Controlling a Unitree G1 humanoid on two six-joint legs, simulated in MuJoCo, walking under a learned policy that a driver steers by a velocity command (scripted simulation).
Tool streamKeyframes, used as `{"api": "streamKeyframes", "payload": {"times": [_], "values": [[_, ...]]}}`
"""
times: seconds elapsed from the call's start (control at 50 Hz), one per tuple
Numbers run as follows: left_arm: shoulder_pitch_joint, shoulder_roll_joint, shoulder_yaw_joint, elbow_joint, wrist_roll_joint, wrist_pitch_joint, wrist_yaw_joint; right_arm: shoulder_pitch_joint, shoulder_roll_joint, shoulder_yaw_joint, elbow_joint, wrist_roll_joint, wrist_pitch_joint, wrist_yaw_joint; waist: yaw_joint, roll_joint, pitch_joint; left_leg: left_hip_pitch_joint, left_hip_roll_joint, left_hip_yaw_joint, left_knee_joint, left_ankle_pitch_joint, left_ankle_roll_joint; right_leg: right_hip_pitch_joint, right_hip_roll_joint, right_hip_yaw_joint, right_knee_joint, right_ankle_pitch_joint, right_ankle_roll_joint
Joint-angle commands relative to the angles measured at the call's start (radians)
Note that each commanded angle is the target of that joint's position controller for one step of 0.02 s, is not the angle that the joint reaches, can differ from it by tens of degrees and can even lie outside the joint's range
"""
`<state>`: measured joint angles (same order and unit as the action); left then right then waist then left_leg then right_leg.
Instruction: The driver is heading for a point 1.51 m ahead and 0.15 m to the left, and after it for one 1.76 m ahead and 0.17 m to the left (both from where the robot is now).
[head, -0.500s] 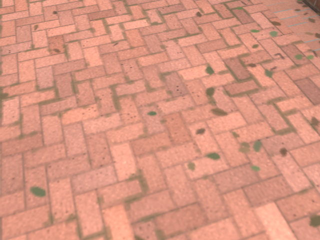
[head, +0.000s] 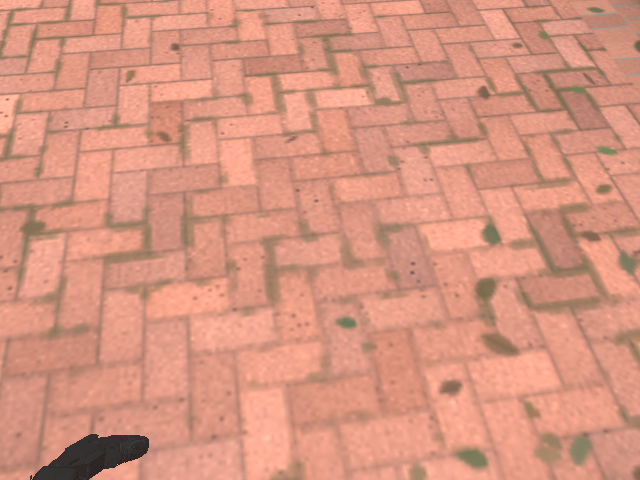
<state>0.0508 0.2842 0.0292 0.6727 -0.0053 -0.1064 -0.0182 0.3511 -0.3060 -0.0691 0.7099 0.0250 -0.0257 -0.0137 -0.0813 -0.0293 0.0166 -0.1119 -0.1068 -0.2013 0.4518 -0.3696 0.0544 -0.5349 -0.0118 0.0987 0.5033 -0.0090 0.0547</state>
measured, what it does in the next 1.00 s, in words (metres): walks ahead: right foot, then left foot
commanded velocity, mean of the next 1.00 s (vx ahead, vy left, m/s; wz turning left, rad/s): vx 0.50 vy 0.00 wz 0.20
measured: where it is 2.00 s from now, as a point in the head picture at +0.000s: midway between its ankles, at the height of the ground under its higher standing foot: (258, 220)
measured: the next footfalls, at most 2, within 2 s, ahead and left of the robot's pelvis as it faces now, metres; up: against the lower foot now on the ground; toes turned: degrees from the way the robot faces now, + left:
right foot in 0.04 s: +0.19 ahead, -0.14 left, +0.00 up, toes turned +6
left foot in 0.54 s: +0.42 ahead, +0.18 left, +0.00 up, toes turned +17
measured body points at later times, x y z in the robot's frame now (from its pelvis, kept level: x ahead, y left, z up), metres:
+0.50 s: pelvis +0.26 +0.01 +0.00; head +0.30 +0.02 +0.45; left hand +0.18 +0.29 -0.13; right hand +0.56 -0.13 -0.07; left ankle +0.38 +0.18 -0.71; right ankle +0.15 -0.14 -0.73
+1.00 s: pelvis +0.53 +0.10 +0.00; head +0.56 +0.10 +0.45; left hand +0.67 +0.36 -0.10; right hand +0.62 -0.18 -0.12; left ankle +0.38 +0.17 -0.73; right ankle +0.73 -0.01 -0.70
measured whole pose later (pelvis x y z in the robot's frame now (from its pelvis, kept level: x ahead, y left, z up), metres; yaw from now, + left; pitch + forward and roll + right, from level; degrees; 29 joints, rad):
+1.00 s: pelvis +0.53 +0.10 +0.00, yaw +9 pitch +2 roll +3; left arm 0.11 0.27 0.03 0.78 -0.02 -0.05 -0.05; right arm 0.32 -0.28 -0.07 0.80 0.00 -0.08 0.00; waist -0.06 -0.04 0.02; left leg 0.09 -0.05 0.16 0.20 -0.32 0.02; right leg -0.65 -0.08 0.02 0.63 0.05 -0.02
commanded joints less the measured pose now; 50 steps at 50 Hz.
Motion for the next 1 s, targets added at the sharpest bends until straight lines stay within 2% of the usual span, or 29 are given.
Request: {"api": "streamKeyframes", "payload": {"times": [0.02, 0.04, 0.06, 0.08, 0.1, 0.12, 0.14, 0.18, 0.22, 0.28, 0.36, 0.42, 0.46, 0.5, 0.52, 0.54, 0.56, 0.58, 0.6, 0.62, 0.64, 0.66, 0.68, 0.7, 0.74, 0.78, 0.88, 0.94, 1.0], "values": [[0.086, 0.154, 0.065, -0.041, -0.002, -0.029, 0.004, -0.03, -0.119, -0.032, -0.062, -0.004, -0.006, -0.004, 0.109, 0.161, -0.074, -0.081, 0.2, -0.199, 0.041, 0.272, 0.091, 0.285, 0.001, -0.024, -0.059, -0.043, -0.061], [0.211, 0.198, 0.081, -0.029, 0.016, -0.034, 0.012, -0.028, -0.061, -0.011, -0.076, -0.013, -0.01, 0.0, 0.166, 0.092, -0.186, -0.158, 0.144, -0.133, 0.264, 0.213, 0.055, 0.499, -0.125, 0.087, -0.05, -0.101, -0.12], [0.321, 0.289, 0.104, -0.002, 0.034, -0.022, 0.015, 0.096, 0.009, 0.012, -0.107, 0.003, -0.019, 0.001, 0.134, -0.196, -0.326, -0.482, -0.003, 0.019, 0.607, -0.114, -0.018, 0.842, -0.356, 0.505, -0.116, -0.316, -0.277], [0.339, 0.235, 0.096, 0.009, 0.009, -0.015, 0.006, 0.112, -0.064, 0.005, -0.102, 0.014, -0.023, 0.0, 0.142, -0.26, -0.311, -0.654, 0.055, 0.028, 0.787, -0.222, -0.034, 0.858, -0.419, 0.736, -0.198, -0.572, -0.312], [0.29, 0.164, 0.076, -0.005, 0.004, -0.01, 0.009, 0.029, -0.138, -0.017, -0.097, 0.013, -0.018, 0.0, 0.165, -0.147, -0.178, -0.7, 0.099, 0.023, 0.853, -0.129, -0.04, 0.749, -0.376, 0.6, -0.218, -0.606, -0.269], [0.245, 0.137, 0.066, -0.01, 0.01, -0.003, 0.012, -0.039, -0.145, -0.021, -0.109, 0.002, -0.012, -0.001, 0.161, -0.079, -0.101, -0.685, 0.131, 0.06, 0.852, -0.054, -0.045, 0.638, -0.332, 0.446, -0.218, -0.475, -0.235], [0.21, 0.112, 0.057, -0.004, 0.013, 0.002, 0.013, -0.078, -0.135, -0.023, -0.121, -0.008, -0.011, 0.001, 0.147, -0.059, -0.042, -0.665, 0.158, 0.064, 0.81, 0.001, -0.048, 0.542, -0.289, 0.334, -0.236, -0.343, -0.225], [0.184, 0.087, 0.048, 0.009, 0.018, -0.001, 0.018, -0.076, -0.103, -0.024, -0.128, 0.002, -0.003, 0.013, 0.114, -0.1, -0.011, -0.594, 0.198, 0.079, 0.754, 0.055, -0.05, 0.444, -0.238, 0.19, -0.28, -0.21, -0.211], [0.188, 0.095, 0.053, 0.028, 0.011, -0.008, 0.018, -0.084, -0.067, -0.017, -0.136, 0.004, 0.007, 0.017, 0.106, -0.094, -0.001, -0.594, 0.209, 0.099, 0.712, 0.077, -0.058, 0.42, -0.236, 0.107, -0.315, -0.132, -0.227], [0.197, 0.133, 0.066, 0.056, 0.013, -0.01, 0.019, -0.137, -0.046, -0.009, -0.157, -0.004, 0.011, 0.02, 0.11, -0.054, 0.011, -0.639, 0.22, 0.103, 0.599, 0.163, -0.075, 0.446, -0.255, 0.017, -0.34, -0.012, -0.248], [0.222, 0.153, 0.066, 0.095, 0.004, 0.0, 0.016, -0.237, -0.009, 0.01, -0.17, -0.006, -0.009, 0.038, 0.143, -0.029, 0.028, -0.566, 0.195, 0.146, 0.343, 0.338, -0.06, 0.453, -0.219, -0.106, -0.349, 0.064, -0.232], [0.277, 0.179, 0.07, 0.133, -0.014, 0.013, 0.013, -0.331, -0.004, 0.017, -0.198, -0.003, -0.021, 0.055, 0.169, -0.022, 0.059, -0.528, 0.173, 0.193, 0.211, 0.354, -0.04, 0.498, -0.238, -0.133, -0.348, 0.076, -0.226], [0.302, 0.195, 0.074, 0.159, -0.025, 0.024, 0.012, -0.362, -0.018, 0.013, -0.215, -0.003, -0.024, 0.063, 0.162, -0.033, 0.07, -0.518, 0.16, 0.207, 0.155, 0.293, -0.013, 0.563, -0.268, -0.131, -0.321, 0.152, -0.219], [0.298, 0.219, 0.079, 0.174, -0.032, 0.036, 0.016, -0.32, -0.051, -0.002, -0.212, -0.011, -0.025, 0.064, 0.113, -0.062, 0.029, -0.411, 0.118, 0.243, 0.11, 0.22, 0.025, 0.609, -0.274, -0.154, -0.222, 0.423, -0.2], [0.285, 0.225, 0.078, 0.179, -0.035, 0.042, 0.019, -0.215, -0.08, -0.02, -0.184, -0.016, -0.024, 0.06, 0.043, -0.064, -0.038, -0.249, 0.084, 0.27, 0.064, 0.249, 0.052, 0.594, -0.252, -0.19, -0.093, 0.577, -0.179], [0.291, 0.205, 0.068, 0.18, -0.029, 0.043, 0.024, -0.066, -0.129, -0.047, -0.136, -0.016, -0.019, 0.05, -0.029, -0.05, -0.128, -0.005, 0.067, 0.267, 0.05, 0.302, 0.079, 0.497, -0.212, -0.229, 0.091, 0.585, -0.148], [0.292, 0.146, 0.042, 0.149, 0.008, 0.035, 0.026, 0.108, -0.214, -0.072, -0.105, -0.02, -0.008, 0.029, -0.087, 0.086, -0.268, 0.32, 0.265, 0.016, 0.099, 0.374, 0.138, 0.242, -0.158, -0.247, 0.422, 0.201, -0.107], [0.408, 0.041, 0.006, 0.135, 0.01, 0.015, 0.009, 0.086, -0.269, -0.068, -0.104, -0.02, -0.012, 0.031, 0.016, 0.307, -0.41, 0.542, 0.489, -0.48, -0.036, 0.178, 0.304, -0.083, 0.018, -0.131, 0.729, -0.575, -0.062], [0.311, 0.152, 0.035, 0.145, -0.022, 0.0, 0.001, 0.085, -0.171, -0.045, -0.109, -0.018, -0.019, 0.037, -0.043, 0.172, -0.38, 0.495, 0.474, -0.491, -0.106, 0.091, 0.275, -0.175, -0.021, -0.007, 0.815, -0.574, -0.072], [0.216, 0.171, 0.042, 0.104, -0.045, -0.009, -0.001, 0.029, -0.147, -0.033, -0.101, -0.019, -0.028, 0.039, -0.031, 0.158, -0.217, 0.364, 0.436, -0.332, -0.127, 0.161, 0.238, -0.236, -0.058, -0.031, 0.808, -0.488, -0.081], [0.186, 0.151, 0.038, 0.102, -0.034, -0.012, 0.006, -0.03, -0.125, -0.026, -0.097, -0.017, -0.034, 0.04, 0.005, 0.093, -0.138, 0.227, 0.392, -0.222, -0.144, 0.268, 0.214, -0.211, -0.098, -0.044, 0.75, -0.398, -0.08], [0.184, 0.146, 0.041, 0.106, -0.014, -0.008, 0.01, -0.076, -0.098, -0.019, -0.097, -0.022, -0.038, 0.043, 0.039, 0.09, -0.087, 0.118, 0.357, -0.141, -0.171, 0.36, 0.204, -0.167, -0.121, -0.046, 0.692, -0.345, -0.071], [0.222, 0.133, 0.041, 0.12, -0.015, 0.004, 0.007, -0.102, -0.075, -0.013, -0.098, -0.032, -0.044, 0.042, 0.074, 0.108, -0.082, 0.051, 0.341, -0.089, -0.206, 0.391, 0.197, -0.103, -0.14, -0.032, 0.671, -0.303, -0.065], [0.248, 0.113, 0.038, 0.132, -0.018, 0.017, 0.006, -0.112, -0.068, -0.014, -0.092, -0.033, -0.052, 0.041, 0.09, 0.11, -0.082, 0.015, 0.338, -0.059, -0.24, 0.395, 0.202, -0.07, -0.144, -0.032, 0.652, -0.281, -0.056], [0.244, 0.083, 0.033, 0.136, -0.018, 0.041, 0.009, -0.116, -0.077, -0.019, -0.066, -0.031, -0.071, 0.038, 0.105, 0.097, -0.045, -0.039, 0.342, 0.018, -0.29, 0.434, 0.205, -0.08, -0.146, -0.028, 0.608, -0.237, -0.037], [0.185, 0.074, 0.031, 0.117, -0.016, 0.051, 0.013, -0.097, -0.089, -0.024, -0.039, -0.04, -0.079, 0.03, 0.091, 0.085, -0.004, -0.045, 0.339, 0.086, -0.319, 0.44, 0.194, -0.137, -0.139, -0.004, 0.525, -0.147, -0.024], [0.051, 0.05, 0.022, 0.078, -0.013, 0.04, -0.009, -0.078, -0.113, -0.029, 0.002, -0.037, -0.08, 0.015, 0.042, 0.077, 0.044, -0.022, 0.312, 0.248, -0.352, 0.422, 0.133, -0.109, -0.095, -0.045, 0.233, 0.122, -0.038], [-0.024, 0.045, 0.016, 0.039, -0.014, 0.039, -0.025, -0.033, -0.127, -0.036, 0.04, -0.026, -0.069, 0.009, 0.011, 0.064, 0.069, 0.081, 0.346, 0.285, -0.334, 0.44, 0.118, -0.135, -0.083, -0.065, 0.14, 0.121, -0.063], [-0.055, 0.058, 0.021, 0.001, -0.012, 0.039, -0.044, -0.023, -0.143, -0.044, 0.062, -0.013, -0.045, 0.002, 0.016, 0.075, 0.069, 0.204, 0.38, 0.311, -0.251, 0.588, 0.093, -0.157, -0.061, -0.103, 0.097, -0.008, -0.102]]}}
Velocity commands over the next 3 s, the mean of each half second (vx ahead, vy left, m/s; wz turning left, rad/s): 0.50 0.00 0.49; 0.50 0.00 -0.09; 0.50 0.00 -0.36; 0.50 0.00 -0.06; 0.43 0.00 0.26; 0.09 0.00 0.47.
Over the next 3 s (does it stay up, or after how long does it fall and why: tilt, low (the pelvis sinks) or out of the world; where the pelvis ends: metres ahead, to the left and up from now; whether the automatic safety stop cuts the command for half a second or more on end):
stays up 1.49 0.08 0.00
